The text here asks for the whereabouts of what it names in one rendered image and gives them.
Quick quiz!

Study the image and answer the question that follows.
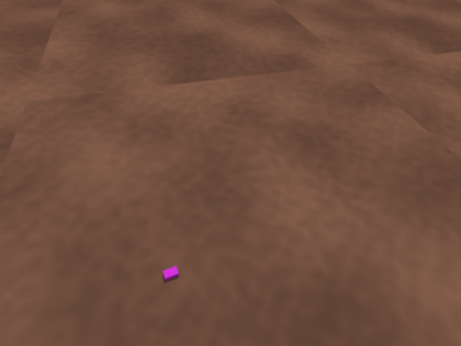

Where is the small box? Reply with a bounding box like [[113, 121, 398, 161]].
[[163, 266, 179, 280]]

